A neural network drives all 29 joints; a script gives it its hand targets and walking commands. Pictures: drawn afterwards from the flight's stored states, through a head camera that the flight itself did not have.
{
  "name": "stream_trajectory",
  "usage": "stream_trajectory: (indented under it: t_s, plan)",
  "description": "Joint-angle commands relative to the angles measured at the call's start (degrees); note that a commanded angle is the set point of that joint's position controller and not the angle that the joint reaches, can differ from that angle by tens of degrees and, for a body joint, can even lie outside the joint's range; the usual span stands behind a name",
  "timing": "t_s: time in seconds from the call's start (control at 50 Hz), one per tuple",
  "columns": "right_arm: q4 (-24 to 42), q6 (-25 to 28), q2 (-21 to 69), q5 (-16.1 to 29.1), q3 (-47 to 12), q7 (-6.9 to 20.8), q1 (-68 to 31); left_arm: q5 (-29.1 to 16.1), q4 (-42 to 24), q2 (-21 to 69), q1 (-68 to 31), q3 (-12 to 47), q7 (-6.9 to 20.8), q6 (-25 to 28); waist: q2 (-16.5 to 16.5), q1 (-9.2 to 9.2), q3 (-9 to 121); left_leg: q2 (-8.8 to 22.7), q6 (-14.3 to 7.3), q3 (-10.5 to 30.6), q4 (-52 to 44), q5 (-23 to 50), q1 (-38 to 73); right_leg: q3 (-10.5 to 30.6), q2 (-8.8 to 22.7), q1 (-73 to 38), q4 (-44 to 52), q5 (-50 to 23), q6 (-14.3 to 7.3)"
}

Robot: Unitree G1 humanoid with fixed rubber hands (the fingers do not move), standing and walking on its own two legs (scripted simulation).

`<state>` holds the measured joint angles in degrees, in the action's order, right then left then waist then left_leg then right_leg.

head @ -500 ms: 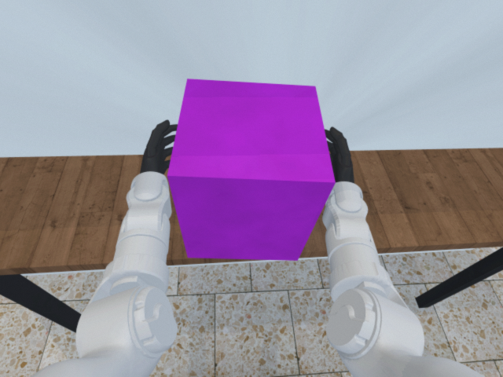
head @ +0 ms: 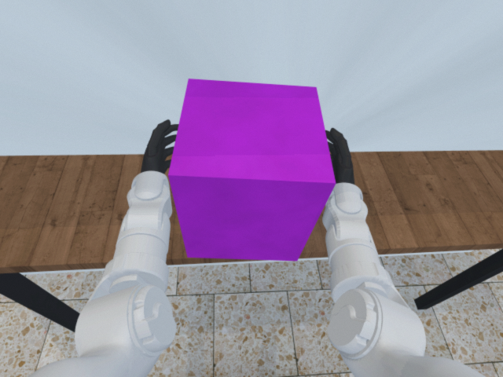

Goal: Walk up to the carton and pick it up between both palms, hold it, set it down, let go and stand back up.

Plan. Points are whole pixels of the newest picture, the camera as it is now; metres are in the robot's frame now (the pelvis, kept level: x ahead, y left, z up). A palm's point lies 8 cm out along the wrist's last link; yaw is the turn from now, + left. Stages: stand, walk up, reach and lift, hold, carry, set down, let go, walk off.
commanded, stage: reach and lift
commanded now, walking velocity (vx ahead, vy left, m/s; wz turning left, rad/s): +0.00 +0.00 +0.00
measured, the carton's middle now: (247, 177) +0.43 +0.02 +0.04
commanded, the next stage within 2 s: none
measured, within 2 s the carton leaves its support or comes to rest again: leaves its support in 0.18 s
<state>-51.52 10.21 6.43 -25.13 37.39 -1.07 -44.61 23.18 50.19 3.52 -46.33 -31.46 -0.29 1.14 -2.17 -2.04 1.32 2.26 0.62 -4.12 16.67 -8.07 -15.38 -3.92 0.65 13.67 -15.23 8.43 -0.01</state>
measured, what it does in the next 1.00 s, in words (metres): stands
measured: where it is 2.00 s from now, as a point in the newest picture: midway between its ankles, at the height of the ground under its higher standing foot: outside the picture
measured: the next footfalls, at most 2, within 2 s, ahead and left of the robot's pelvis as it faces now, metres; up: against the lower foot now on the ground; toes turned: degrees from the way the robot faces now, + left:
none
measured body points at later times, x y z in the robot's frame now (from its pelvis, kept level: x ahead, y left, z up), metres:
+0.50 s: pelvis -0.02 -0.01 +0.00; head +0.02 +0.03 +0.45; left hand +0.40 +0.18 +0.08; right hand +0.41 -0.13 +0.10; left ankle -0.01 +0.12 -0.75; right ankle -0.02 -0.11 -0.75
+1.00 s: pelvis -0.02 +0.00 +0.00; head -0.02 +0.01 +0.45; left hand +0.40 +0.17 +0.12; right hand +0.40 -0.13 +0.12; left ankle +0.00 +0.12 -0.75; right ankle -0.02 -0.11 -0.75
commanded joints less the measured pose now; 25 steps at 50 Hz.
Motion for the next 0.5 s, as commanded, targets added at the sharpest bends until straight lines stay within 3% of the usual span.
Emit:
stream_trajectory:
  t_s: [0.0,0.04,0.1,0.2,0.36,0.48]
  plan:
    - [1.0,7.2,25.1,-2.6,-18.1,6.8,-32.4,0.0,-1.2,24.2,-30.2,14.3,3.9,3.7,1.7,-1.4,35.2,-2.0,1.2,-5.2,2.1,23.2,7.8,-3.3,-1.7,-18.3,-3.7,-25.3,2.4]
    - [-2.1,8.5,24.3,-2.0,-19.6,6.5,-30.7,-0.4,-2.3,25.9,-28.9,15.1,3.6,4.6,1.6,-1.23,33.9,-1.1,1.0,-4.3,2.4,24.9,10.0,-2.9,-1.5,-19.0,-4.5,-26.1,1.7]
    - [-1.6,12.9,25.3,-3.1,-20.3,5.7,-34.0,-1.5,-3.5,27.6,-33.4,17.4,3.0,7.7,1.4,-0.35,39.0,-0.7,1.7,-4.4,2.8,27.7,9.6,-3.0,-1.6,-18.7,-4.5,-28.9,1.3]
    - [-5.4,18.8,24.7,-6.2,-19.5,4.4,-35.2,-0.5,-1.3,26.8,-35.1,17.2,3.1,13.2,0.4,0.32,38.5,-0.9,1.1,-4.4,0.6,22.1,4.2,-2.7,-0.3,-23.2,-5.2,-32.9,1.7]
    - [-13.4,19.4,22.7,-6.8,-16.9,3.0,-34.0,0.9,2.3,25.2,-34.9,16.1,3.8,13.2,1.1,0.05,31.8,-1.5,0.7,-5.3,-2.6,12.2,4.0,-2.8,-0.1,-18.3,-2.1,-21.2,1.2]
    - [-13.3,15.9,22.0,-2.7,-19.4,3.0,-35.2,-1.6,1.2,26.6,-35.6,19.9,2.5,9.7,3.4,-0.05,35.3,-1.4,1.5,-4.6,-0.5,13.6,9.8,-3.0,-1.1,-11.6,-0.3,-14.8,0.0]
